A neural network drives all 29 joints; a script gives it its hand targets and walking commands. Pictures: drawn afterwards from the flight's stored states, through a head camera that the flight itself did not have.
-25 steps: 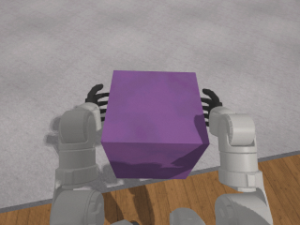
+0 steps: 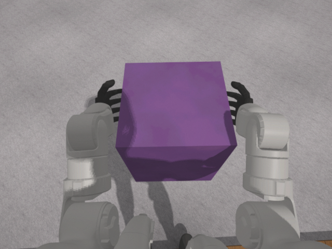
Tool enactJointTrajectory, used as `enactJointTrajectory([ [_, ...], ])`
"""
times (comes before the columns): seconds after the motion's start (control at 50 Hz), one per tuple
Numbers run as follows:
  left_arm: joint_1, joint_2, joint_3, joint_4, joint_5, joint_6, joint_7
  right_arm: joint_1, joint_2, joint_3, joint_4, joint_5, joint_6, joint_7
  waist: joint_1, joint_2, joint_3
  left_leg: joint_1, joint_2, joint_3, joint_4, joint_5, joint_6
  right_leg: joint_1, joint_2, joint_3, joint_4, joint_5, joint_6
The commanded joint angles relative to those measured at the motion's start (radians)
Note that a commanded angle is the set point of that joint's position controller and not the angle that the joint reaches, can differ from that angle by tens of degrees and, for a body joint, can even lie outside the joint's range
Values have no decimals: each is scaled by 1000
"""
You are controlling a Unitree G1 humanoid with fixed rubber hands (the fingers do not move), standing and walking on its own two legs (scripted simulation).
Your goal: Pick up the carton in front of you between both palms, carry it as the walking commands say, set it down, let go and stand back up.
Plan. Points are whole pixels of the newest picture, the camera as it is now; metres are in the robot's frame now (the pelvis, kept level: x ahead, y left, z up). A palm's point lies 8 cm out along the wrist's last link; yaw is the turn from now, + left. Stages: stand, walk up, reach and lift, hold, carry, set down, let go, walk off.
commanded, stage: carry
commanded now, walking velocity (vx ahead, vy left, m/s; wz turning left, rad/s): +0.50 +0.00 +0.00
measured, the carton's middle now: (173, 128) +0.37 +0.02 +0.00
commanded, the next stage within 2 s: none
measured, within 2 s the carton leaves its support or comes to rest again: neither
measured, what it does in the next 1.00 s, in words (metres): goes down: left foot 0.06 m lower, then right foot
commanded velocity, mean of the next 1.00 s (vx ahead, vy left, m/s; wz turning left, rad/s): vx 0.50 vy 0.00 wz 0.00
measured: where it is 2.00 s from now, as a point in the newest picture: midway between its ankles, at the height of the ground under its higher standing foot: (171, 69)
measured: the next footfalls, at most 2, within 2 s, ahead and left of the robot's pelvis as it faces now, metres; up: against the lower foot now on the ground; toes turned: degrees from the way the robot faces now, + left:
left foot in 0.24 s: +0.35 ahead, +0.10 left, -0.06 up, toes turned +3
right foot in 0.68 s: +0.67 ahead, -0.03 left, -0.06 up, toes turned -5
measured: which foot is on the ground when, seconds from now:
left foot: up 0.00-0.22, down 0.24-0.68, up 0.70-1.00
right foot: down 0.00-0.22, up 0.24-0.66, down 0.68-1.00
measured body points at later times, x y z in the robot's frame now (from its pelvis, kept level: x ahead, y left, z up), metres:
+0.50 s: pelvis +0.35 +0.05 -0.06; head +0.42 +0.06 +0.39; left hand +0.74 +0.19 +0.02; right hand +0.71 -0.12 +0.01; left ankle +0.31 +0.10 -0.79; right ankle +0.42 -0.09 -0.71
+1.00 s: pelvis +0.69 +0.03 -0.04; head +0.75 +0.02 +0.41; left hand +1.03 +0.21 +0.05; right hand +1.05 -0.10 +0.04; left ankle +0.77 +0.19 -0.74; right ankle +0.63 -0.03 -0.79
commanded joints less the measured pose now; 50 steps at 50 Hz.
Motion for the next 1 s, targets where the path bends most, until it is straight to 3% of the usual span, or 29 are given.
enactJointTrajectory([
  [0.0,-770,-1096,-749,-204,-502,5,-253,-720,1008,685,-170,361,-67,157,17,-79,-652,-140,8,26,-135,88,-18,621,-278,322,-59,640,-142],
  [0.04,-723,-1063,-751,-193,-491,9,-253,-686,972,691,-185,342,-61,152,43,-100,-657,-184,5,39,-255,304,-26,689,-216,259,-10,661,-106],
  [0.08,-671,-1045,-754,-155,-476,12,-259,-667,936,696,-183,324,-51,157,62,-75,-608,-104,-15,67,-478,467,-42,635,-153,200,6,543,-81],
  [0.12,-637,-1028,-752,-105,-462,14,-266,-652,910,695,-152,313,-38,169,72,-77,-556,41,-37,103,-632,617,-26,528,-131,161,27,436,-64],
  [0.16,-619,-1022,-745,-42,-446,16,-273,-647,893,688,-108,310,-27,186,55,-102,-512,161,-18,99,-703,720,10,451,-132,140,92,369,-54],
  [0.18,-623,-1027,-741,-11,-441,17,-277,-638,888,678,-83,309,-23,194,11,-90,-514,278,-2,102,-730,758,27,394,-129,121,179,371,-35],
  [0.2,-631,-1032,-736,19,-436,16,-280,-629,876,663,-59,308,-21,203,-61,-48,-537,468,6,118,-712,737,28,285,-104,90,325,369,-10],
  [0.22,-636,-1028,-724,52,-428,16,-283,-625,852,638,-25,305,-17,213,-115,58,-542,642,72,63,-662,780,0,104,-58,60,493,180,13],
  [0.24,-674,-1035,-715,84,-431,25,-284,-637,835,605,31,289,-15,218,-92,261,-575,927,252,-144,-468,1254,73,-204,22,80,690,-300,43],
  [0.26,-673,-1036,-692,129,-423,37,-280,-611,840,580,98,287,-12,223,-132,300,-663,1069,362,-347,-469,1096,203,-366,21,142,833,-346,57],
  [0.28,-662,-1046,-674,137,-422,39,-276,-599,871,579,117,310,-17,230,-140,256,-653,981,350,-409,-563,753,236,-421,-16,173,840,-278,56],
  [0.3,-695,-1077,-662,132,-428,36,-272,-641,926,589,106,341,-26,238,-133,169,-622,893,324,-414,-617,581,237,-435,-41,171,810,-204,64],
  [0.34,-748,-1129,-652,103,-427,18,-259,-775,1034,630,39,412,-42,250,-115,80,-575,749,295,-346,-641,620,227,-420,-70,156,735,-122,80],
  [0.4,-745,-1166,-644,46,-407,-2,-231,-870,1122,682,-54,491,-62,249,-111,98,-585,707,236,-248,-661,602,191,-404,-74,117,647,-86,89],
  [0.48,-683,-1142,-658,-15,-371,-20,-198,-847,1131,712,-119,516,-79,243,-138,111,-584,778,183,-149,-637,845,165,-431,-54,69,446,35,83],
  [0.58,-635,-1064,-690,-86,-343,-28,-183,-792,1089,750,-158,515,-87,242,-160,135,-566,801,101,-7,-590,1106,92,-186,46,-52,-10,298,46],
  [0.6,-634,-1043,-694,-97,-342,-24,-184,-776,1074,753,-159,510,-85,240,-148,160,-587,785,108,2,-546,1183,73,-71,66,-66,-63,334,31],
  [0.62,-622,-1025,-695,-97,-335,-20,-186,-759,1058,759,-154,505,-82,239,-109,178,-628,752,114,31,-453,1193,41,93,54,-64,-134,400,15],
  [0.64,-608,-1008,-691,-91,-327,-17,-190,-746,1045,766,-142,502,-79,239,-66,153,-675,659,106,67,-329,1101,16,312,20,-55,-200,486,9],
  [0.66,-584,-992,-683,-79,-327,-13,-198,-744,1025,768,-130,498,-76,240,-42,52,-727,462,92,53,-180,717,3,556,-145,108,-141,599,-3],
  [0.68,-573,-953,-666,-37,-304,-10,-201,-726,1046,766,-97,495,-64,241,-62,-196,-860,107,-19,10,113,-25,-56,929,-459,509,-3,890,-191],
  [0.7,-487,-964,-656,22,-311,-8,-206,-677,1010,746,-69,481,-54,241,-1,-234,-897,-62,-74,-21,305,-158,-60,990,-475,671,-81,703,-271],
  [0.72,-491,-985,-661,0,-322,-8,-215,-689,1029,745,-68,473,-56,240,-3,-168,-853,-118,-22,-47,303,-111,-41,948,-409,578,-99,626,-220],
  [0.74,-538,-1022,-679,-37,-343,-8,-226,-698,1047,737,-73,461,-60,237,-19,-68,-777,-137,1,-46,213,-47,-34,864,-374,499,-133,629,-159],
  [0.76,-593,-1060,-702,-77,-370,-7,-236,-697,1062,728,-80,446,-63,234,-23,-31,-709,-135,15,-23,127,-2,-36,791,-346,435,-155,668,-114],
  [0.82,-633,-1121,-736,-157,-431,-1,-263,-612,1085,721,-106,395,-68,215,-40,-60,-668,-49,23,17,-54,58,-53,685,-295,324,-209,651,-51],
  [0.88,-550,-1117,-744,-200,-437,13,-288,-491,1077,723,-146,331,-72,193,-44,-100,-640,-59,13,73,-200,79,-68,680,-280,249,-223,747,-53],
  [0.98,-289,-1072,-747,-210,-378,30,-319,-313,1057,774,-228,282,-57,199,-45,-156,-536,-26,-4,146,-444,275,-73,652,-234,128,-245,805,-15],
])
